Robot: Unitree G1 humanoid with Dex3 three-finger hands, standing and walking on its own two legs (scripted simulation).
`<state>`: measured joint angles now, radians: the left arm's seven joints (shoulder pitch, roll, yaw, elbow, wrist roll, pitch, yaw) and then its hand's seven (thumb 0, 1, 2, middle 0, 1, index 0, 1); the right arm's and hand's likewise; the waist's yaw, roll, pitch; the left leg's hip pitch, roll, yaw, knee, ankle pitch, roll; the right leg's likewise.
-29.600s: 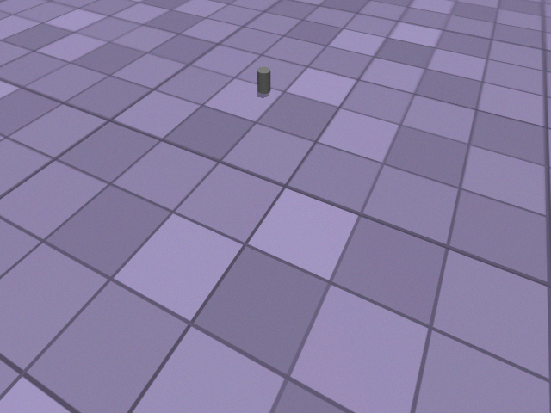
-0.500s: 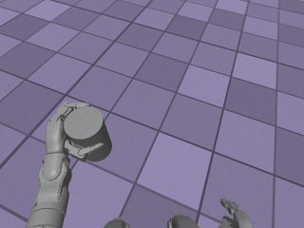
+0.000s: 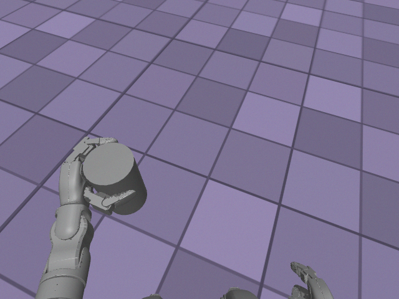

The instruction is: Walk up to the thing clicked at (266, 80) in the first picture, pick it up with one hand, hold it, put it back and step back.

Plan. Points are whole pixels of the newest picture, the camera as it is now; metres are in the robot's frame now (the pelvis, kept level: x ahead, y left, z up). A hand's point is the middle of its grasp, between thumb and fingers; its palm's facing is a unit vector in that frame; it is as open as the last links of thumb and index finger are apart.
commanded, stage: hold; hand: left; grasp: from the side
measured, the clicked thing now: (119, 181) +0.35 +0.15 +0.02
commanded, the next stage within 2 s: none
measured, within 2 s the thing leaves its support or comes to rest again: neither
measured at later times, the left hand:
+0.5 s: hand (104, 177) +0.33 +0.17 +0.06, palm faces +0.13 -0.99 -0.02, open 11.8 cm
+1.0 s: hand (104, 179) +0.33 +0.17 +0.06, palm faces +0.12 -0.99 -0.01, open 11.8 cm
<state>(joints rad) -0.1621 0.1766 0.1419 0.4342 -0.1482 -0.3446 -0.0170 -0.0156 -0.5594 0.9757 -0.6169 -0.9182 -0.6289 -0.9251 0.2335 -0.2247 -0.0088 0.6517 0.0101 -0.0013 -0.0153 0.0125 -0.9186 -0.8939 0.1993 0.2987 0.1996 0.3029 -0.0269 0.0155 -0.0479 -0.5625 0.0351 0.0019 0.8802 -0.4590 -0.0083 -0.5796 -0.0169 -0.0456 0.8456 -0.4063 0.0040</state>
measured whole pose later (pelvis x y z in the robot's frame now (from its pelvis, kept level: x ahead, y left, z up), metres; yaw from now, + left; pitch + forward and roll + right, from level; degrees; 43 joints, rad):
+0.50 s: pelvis +0.00 +0.00 +0.01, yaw +0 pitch +7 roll -1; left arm -0.14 0.18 0.15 0.43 -0.15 -0.34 -0.03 -0.02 -0.55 0.97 -0.62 -0.91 -0.63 -0.92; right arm 0.22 -0.22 -0.01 0.66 0.01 -0.02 -0.02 0.01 -0.92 -0.90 0.20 0.30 0.20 0.30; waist -0.02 0.01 -0.03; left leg -0.51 0.03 0.00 0.84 -0.44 -0.01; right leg -0.53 -0.02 -0.05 0.81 -0.39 0.00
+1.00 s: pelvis +0.00 +0.00 +0.01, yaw +0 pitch +6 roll -1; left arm -0.14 0.17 0.14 0.43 -0.15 -0.35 -0.03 -0.02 -0.55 0.97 -0.61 -0.92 -0.63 -0.92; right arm 0.23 -0.22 -0.01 0.66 0.01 -0.02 -0.01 0.01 -0.92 -0.90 0.20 0.30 0.20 0.30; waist -0.02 0.01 -0.03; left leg -0.50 0.03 0.00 0.83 -0.43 -0.01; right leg -0.52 -0.02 -0.04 0.79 -0.38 0.01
